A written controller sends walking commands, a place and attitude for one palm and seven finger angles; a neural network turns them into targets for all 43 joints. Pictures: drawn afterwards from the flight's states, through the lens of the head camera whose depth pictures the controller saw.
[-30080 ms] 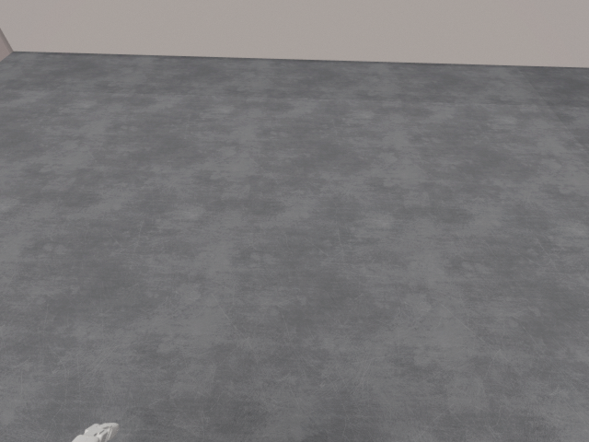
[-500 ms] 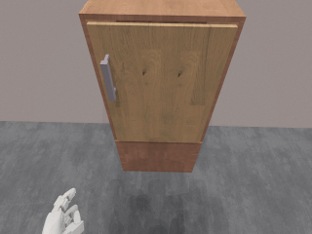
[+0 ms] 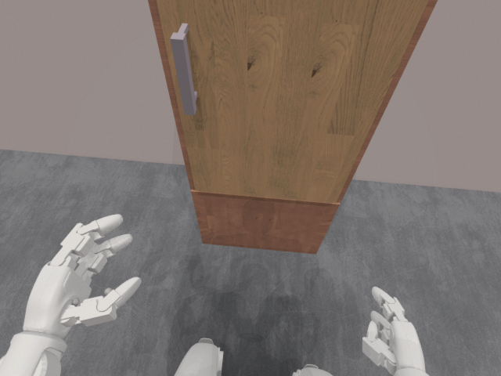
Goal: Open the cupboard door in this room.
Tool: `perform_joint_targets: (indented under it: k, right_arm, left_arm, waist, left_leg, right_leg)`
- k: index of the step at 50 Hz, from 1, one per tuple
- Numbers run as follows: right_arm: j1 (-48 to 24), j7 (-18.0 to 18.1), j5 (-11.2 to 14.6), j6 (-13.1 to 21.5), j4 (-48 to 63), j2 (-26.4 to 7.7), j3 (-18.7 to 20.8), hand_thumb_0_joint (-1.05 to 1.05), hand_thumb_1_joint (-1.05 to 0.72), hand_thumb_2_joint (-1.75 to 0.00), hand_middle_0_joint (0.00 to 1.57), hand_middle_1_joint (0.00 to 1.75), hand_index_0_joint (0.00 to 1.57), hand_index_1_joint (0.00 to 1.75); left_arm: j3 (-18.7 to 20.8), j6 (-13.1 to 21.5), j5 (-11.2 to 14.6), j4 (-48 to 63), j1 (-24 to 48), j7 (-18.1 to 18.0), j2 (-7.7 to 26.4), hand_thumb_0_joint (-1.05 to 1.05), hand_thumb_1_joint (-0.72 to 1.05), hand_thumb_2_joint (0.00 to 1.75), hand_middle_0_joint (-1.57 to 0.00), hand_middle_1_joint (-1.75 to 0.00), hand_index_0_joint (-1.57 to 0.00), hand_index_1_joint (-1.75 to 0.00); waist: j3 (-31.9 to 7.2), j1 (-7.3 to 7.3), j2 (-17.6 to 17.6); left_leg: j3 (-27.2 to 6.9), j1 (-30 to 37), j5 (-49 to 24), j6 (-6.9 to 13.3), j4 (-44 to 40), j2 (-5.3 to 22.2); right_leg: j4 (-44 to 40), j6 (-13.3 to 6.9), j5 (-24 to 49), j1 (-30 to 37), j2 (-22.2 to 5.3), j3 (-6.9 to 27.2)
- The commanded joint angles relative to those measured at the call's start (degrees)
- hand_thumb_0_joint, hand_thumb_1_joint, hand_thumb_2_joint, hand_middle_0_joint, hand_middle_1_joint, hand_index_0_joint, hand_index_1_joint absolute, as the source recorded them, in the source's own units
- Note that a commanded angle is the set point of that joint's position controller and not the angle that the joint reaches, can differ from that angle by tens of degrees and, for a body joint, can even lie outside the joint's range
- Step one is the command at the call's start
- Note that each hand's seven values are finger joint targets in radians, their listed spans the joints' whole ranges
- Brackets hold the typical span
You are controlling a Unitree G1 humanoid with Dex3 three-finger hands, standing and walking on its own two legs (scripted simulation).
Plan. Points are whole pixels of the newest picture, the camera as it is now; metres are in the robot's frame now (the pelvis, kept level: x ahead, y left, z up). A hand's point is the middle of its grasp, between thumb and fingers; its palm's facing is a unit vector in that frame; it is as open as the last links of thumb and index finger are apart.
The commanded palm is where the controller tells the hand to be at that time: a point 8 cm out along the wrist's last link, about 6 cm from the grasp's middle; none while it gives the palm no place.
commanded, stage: raise the hand with hooked fingers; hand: left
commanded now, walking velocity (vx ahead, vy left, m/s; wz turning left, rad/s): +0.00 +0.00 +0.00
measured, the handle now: (187, 71) +0.60 +0.19 +0.14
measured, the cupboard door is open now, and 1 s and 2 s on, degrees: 0 0 0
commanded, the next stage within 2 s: move the hooked fingers beside the handle in 1.46 s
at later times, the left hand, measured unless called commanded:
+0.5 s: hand (74, 246) +0.25 +0.26 +0.11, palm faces +0.03 -1.00 -0.06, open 12.8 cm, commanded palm +0.23 +0.31 +0.12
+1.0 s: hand (57, 183) +0.31 +0.28 +0.16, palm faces +0.03 -1.00 -0.02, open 14.0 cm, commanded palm +0.28 +0.33 +0.16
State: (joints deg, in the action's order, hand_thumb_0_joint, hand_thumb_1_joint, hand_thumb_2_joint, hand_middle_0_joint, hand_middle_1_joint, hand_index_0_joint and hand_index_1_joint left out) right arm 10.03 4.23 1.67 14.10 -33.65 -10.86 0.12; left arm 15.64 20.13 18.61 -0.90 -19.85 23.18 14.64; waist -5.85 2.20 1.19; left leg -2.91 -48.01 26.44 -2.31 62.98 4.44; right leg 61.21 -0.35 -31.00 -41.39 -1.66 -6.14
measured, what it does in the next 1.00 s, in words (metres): rises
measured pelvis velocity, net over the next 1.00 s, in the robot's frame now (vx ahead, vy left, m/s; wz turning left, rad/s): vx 0.01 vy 0.01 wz -0.02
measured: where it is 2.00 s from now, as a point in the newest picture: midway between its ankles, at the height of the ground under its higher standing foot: outside the picture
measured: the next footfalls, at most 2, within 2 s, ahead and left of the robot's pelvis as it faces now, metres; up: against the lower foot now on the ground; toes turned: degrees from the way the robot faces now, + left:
none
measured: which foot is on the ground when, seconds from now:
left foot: down 0.00-1.00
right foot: down 0.00-1.00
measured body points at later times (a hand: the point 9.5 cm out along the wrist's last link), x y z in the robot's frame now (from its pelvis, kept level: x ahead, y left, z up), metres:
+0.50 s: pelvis +0.00 +0.02 +0.03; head +0.03 +0.02 +0.48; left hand +0.24 +0.31 +0.12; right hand +0.16 -0.23 -0.03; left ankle +0.05 +0.14 -0.66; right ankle +0.00 -0.12 -0.66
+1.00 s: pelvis +0.01 +0.01 +0.05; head +0.03 +0.01 +0.50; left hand +0.30 +0.33 +0.17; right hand +0.17 -0.24 -0.03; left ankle +0.05 +0.14 -0.66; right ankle +0.00 -0.12 -0.66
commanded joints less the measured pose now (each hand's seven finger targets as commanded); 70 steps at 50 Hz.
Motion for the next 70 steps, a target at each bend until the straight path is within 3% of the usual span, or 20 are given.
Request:
perform_joint_targets:
  k: [1, 2, 6, 7, 9, 12, 20, 28, 37, 38, 47, 48, 52, 55, 56, 59, 62, 64, 68, 70]
  right_arm:
    - [-1.49, 1.06, 0.41, 2.08, 9.05, -9.09, 3.61, 0.0, -0.9, -0.9, 0.2, 0.3, 0.2, 0.3]
    - [-1.18, 0.93, 0.34, 2.03, 9.48, -9.14, 3.24, 0.0, -0.9, -0.9, 0.2, 0.3, 0.2, 0.3]
    - [-0.6, 0.61, 0.21, 2.66, 9.35, -9.62, 2.99, 0.0, -0.9, -0.9, 0.2, 0.3, 0.2, 0.3]
    - [-0.01, 0.53, 0.32, 2.97, 9.22, -9.98, 2.88, 0.0, -0.9, -0.9, 0.2, 0.3, 0.2, 0.3]
    - [0.65, 0.67, 0.55, 3.46, 8.81, -10.41, 2.82, 0.0, -0.9, -0.9, 0.2, 0.3, 0.2, 0.3]
    - [1.49, 0.88, 0.74, 4.06, 8.92, -11.29, 2.63, 0.0, -0.9, -0.9, 0.2, 0.3, 0.2, 0.3]
    - [1.77, 1.56, 1.23, 3.89, 8.69, -11.54, 1.87, 0.0, -0.9, -0.9, 0.2, 0.3, 0.2, 0.3]
    - [2.2, 1.84, 1.4, 3.12, 8.83, -12.12, 1.35, 0.0, -0.9, -0.9, 0.2, 0.3, 0.2, 0.3]
    - [1.7, 2.5, 1.53, 2.22, 8.24, -12.29, 0.67, 0.0, -0.9, -0.9, 0.2, 0.3, 0.2, 0.3]
    - [1.69, 2.58, 1.55, 2.15, 8.19, -12.33, 0.66, 0.0, -0.9, -0.9, 0.2, 0.3, 0.2, 0.3]
    - [2.11, 3.17, 1.77, 1.5, 7.83, -12.5, 0.57, 0.0, -0.9, -0.9, 0.2, 0.3, 0.2, 0.3]
    - [2.11, 3.17, 1.8, 1.42, 7.7, -12.53, 0.49, 0.0, -0.9, -0.9, 0.2, 0.3, 0.2, 0.3]
    - [2.4, 2.68, 1.91, 1.05, 8.4, -12.67, 0.84, 0.0, -0.9, -0.9, 0.2, 0.3, 0.2, 0.3]
    - [2.45, 2.22, 1.85, 0.65, 8.72, -12.52, 1.06, 0.0, -0.9, -0.9, 0.2, 0.3, 0.2, 0.3]
    - [2.73, 2.18, 1.68, 0.54, 8.89, -12.69, 1.1, 0.0, -0.9, -0.9, 0.2, 0.3, 0.2, 0.3]
    - [2.69, 2.09, 1.65, 0.36, 8.78, -12.52, 1.12, 0.0, -0.9, -0.9, 0.2, 0.3, 0.2, 0.3]
    - [2.81, 2.2, 1.49, 0.21, 8.58, -12.53, 1.19, 0.0, -0.9, -0.9, 0.2, 0.3, 0.2, 0.3]
    - [2.77, 2.29, 1.61, 0.06, 8.32, -12.32, 1.12, 0.0, -0.9, -0.9, 0.2, 0.3, 0.2, 0.3]
    - [2.9, 2.38, 1.76, -0.23, 8.1, -12.48, 1.07, 0.0, -0.9, -0.9, 0.2, 0.3, 0.2, 0.3]
    - [2.58, 2.46, 1.89, -0.37, 8.22, -12.46, 1.06, 0.0, -0.9, -0.9, 0.2, 0.3, 0.2, 0.3]
  left_arm:
    - [9.38, -1.01, 2.26, 7.64, -0.2, -1.46, 11.42, 0.0, 0.13, 0.57, -0.25, -0.8, -0.25, -0.8]
    - [8.43, -0.71, 2.7, 9.29, 1.27, -1.69, 10.59, 0.0, 0.11, 0.56, -0.26, -0.81, -0.26, -0.81]
    - [8.54, 1.16, 3.11, 9.05, 2.43, -2.41, 10.89, 0.0, 0.01, 0.52, -0.26, -0.87, -0.26, -0.87]
    - [7.54, 1.84, 2.92, 10.02, 3.99, -2.34, 10.66, 0.0, -0.01, 0.51, -0.27, -0.88, -0.27, -0.88]
    - [6.36, 2.22, 2.65, 8.35, 5.14, -2.33, 10.05, 0.0, -0.06, 0.49, -0.27, -0.92, -0.27, -0.92]
    - [7.12, 2.19, 2.33, 9.32, 8.23, -2.13, 12.63, 0.0, -0.13, 0.46, -0.27, -0.96, -0.27, -0.96]
    - [9.71, -0.19, 2.71, 7.68, 13.09, -2.93, 15.61, 0.0, -0.31, 0.38, -0.29, -1.08, -0.29, -1.08]
    - [10.57, -4.31, 2.87, 3.13, 20.55, -0.31, 17.86, 0.0, -0.5, 0.3, -0.3, -1.2, -0.3, -1.2]
    - [12.8, -6.77, 3.56, -2.95, 29.74, 2.45, 20.9, 0.0, -0.5, 0.3, -0.3, -1.2, -0.3, -1.2]
    - [12.84, -6.99, 3.3, -3.04, 31.52, 2.77, 21.47, 0.0, -0.5, 0.3, -0.3, -1.2, -0.3, -1.2]
    - [15.28, -8.72, 3.34, -8.18, 38.66, 4.28, 25.45, 0.0, -0.5, 0.3, -0.3, -1.2, -0.3, -1.2]
    - [15.17, -8.93, 3.12, -8.89, 39.89, 4.32, 25.63, 0.0, -0.5, 0.3, -0.3, -1.2, -0.3, -1.2]
    - [14.26, -9.65, 3.55, -11.45, 36.2, 5.24, 23.83, 0.0, -0.5, 0.3, -0.3, -1.2, -0.3, -1.2]
    - [14.32, -9.13, 2.98, -9.76, 36.4, 4.7, 23.92, 0.0, -0.5, 0.3, -0.3, -1.2, -0.3, -1.2]
    - [15.09, -8.87, 3.19, -9.44, 36.57, 4.44, 24.82, 0.0, -0.5, 0.3, -0.3, -1.2, -0.3, -1.2]
    - [15.86, -7.84, 3.0, -8.14, 37.8, 3.53, 25.12, 0.0, -0.5, 0.3, -0.3, -1.2, -0.3, -1.2]
    - [16.73, -6.82, 2.87, -7.37, 38.49, 3.05, 26.09, 0.0, -0.5, 0.3, -0.3, -1.2, -0.3, -1.2]
    - [15.57, -6.73, 2.84, -7.7, 38.86, 3.27, 24.71, 0.0, -0.5, 0.3, -0.3, -1.2, -0.3, -1.2]
    - [14.5, -7.6, 2.95, -9.74, 38.2, 4.21, 23.88, 0.0, -0.5, 0.3, -0.3, -1.2, -0.3, -1.2]
    - [14.15, -7.89, 2.85, -9.86, 38.77, 4.33, 23.87, 0.0, -0.5, 0.3, -0.3, -1.2, -0.3, -1.2]
  waist:
    - [-12.04, -0.24, 0.53]
    - [-12.07, -0.81, 1.14]
    - [-11.02, -0.79, 0.36]
    - [-11.16, -1.52, 1.54]
    - [-8.78, -2.38, 0.68]
    - [-9.52, -2.12, 2.08]
    - [-7.66, -1.66, 4.53]
    - [-7.97, -1.86, 3.88]
    - [-7.1, -1.8, 2.08]
    - [-7.75, -1.82, 3.78]
    - [-8.99, -1.64, 2.12]
    - [-8.81, -1.55, 3.12]
    - [-8.73, -0.99, 0.82]
    - [-9.26, -0.89, 3.42]
    - [-8.79, -0.69, 0.96]
    - [-9.66, -0.79, 3.59]
    - [-10.82, -0.95, 2.55]
    - [-10.02, -1.27, 4.1]
    - [-9.41, -1.46, 2.34]
    - [-8.19, -1.56, 3.34]
  left_leg:
    - [1.63, 13.31, -14.36, 3.57, -11.88, -3.76]
    - [1.78, 13.89, -14.04, 3.56, -12.43, -3.94]
    - [1.58, 14.8, -13.39, 3.44, -13.97, -3.88]
    - [1.73, 15.49, -12.49, 3.43, -14.38, -3.91]
    - [1.53, 15.74, -9.73, 3.46, -15.48, -3.79]
    - [1.35, 17.15, -8.28, 3.47, -17.15, -3.83]
    - [1.46, 20.78, -8.01, 3.27, -20.85, -3.83]
    - [1.87, 24.53, -12.15, 3.27, -22.74, -3.97]
    - [2.21, 27.23, -15.07, 3.42, -24.33, -4.17]
    - [2.32, 27.69, -14.78, 3.36, -24.54, -4.25]
    - [2.81, 30.32, -17.87, 3.6, -26.02, -4.33]
    - [2.79, 30.51, -17.66, 3.51, -26.3, -4.36]
    - [3.34, 30.33, -19.35, 3.73, -26.38, -4.45]
    - [3.54, 31.05, -19.82, 3.54, -26.61, -4.48]
    - [3.45, 30.46, -19.93, 3.67, -26.56, -4.44]
    - [3.5, 31.38, -19.87, 3.52, -26.93, -4.43]
    - [3.78, 31.92, -20.55, 3.73, -26.75, -4.38]
    - [3.84, 32.21, -20.07, 3.65, -26.84, -4.35]
    - [3.8, 31.32, -19.87, 3.63, -26.81, -4.3]
    - [3.66, 31.26, -18.37, 3.58, -27.17, -4.34]
  right_leg:
    - [-13.6, -0.11, 14.95, 6.59, 2.91, 2.99]
    - [-14.06, 0.15, 14.76, 6.3, 2.7, 2.9]
    - [-14.8, -0.08, 13.5, 6.67, 3.07, 2.36]
    - [-15.16, 0.07, 12.52, 6.02, 2.92, 2.35]
    - [-16.23, 0.18, 9.41, 4.39, 2.99, 2.09]
    - [-16.95, -0.1, 7.98, 5.48, 2.8, 2.13]
    - [-19.74, -0.23, 9.15, 8.54, 2.88, 1.78]
    - [-22.27, -0.17, 14.79, 12.21, 3.26, 1.81]
    - [-24.8, -0.31, 18.68, 15.1, 3.24, 2.37]
    - [-24.87, -0.29, 18.38, 15.09, 3.14, 2.44]
    - [-26.91, -0.21, 22.46, 18.36, 2.89, 3.11]
    - [-27.02, -0.25, 22.25, 18.19, 2.83, 2.99]
    - [-27.17, -0.12, 24.85, 19.35, 2.67, 3.23]
    - [-26.88, -0.17, 25.02, 18.92, 2.7, 2.91]
    - [-26.89, -0.26, 25.03, 19.75, 2.94, 3.02]
    - [-26.76, -0.22, 24.93, 19.35, 2.87, 3.04]
    - [-26.74, -0.11, 26.11, 20.28, 2.93, 3.45]
    - [-26.87, -0.12, 25.77, 19.41, 2.93, 3.37]
    - [-26.94, 0.01, 26.22, 19.53, 2.89, 3.3]
    - [-27.42, -0.03, 24.22, 18.4, 2.89, 3.23]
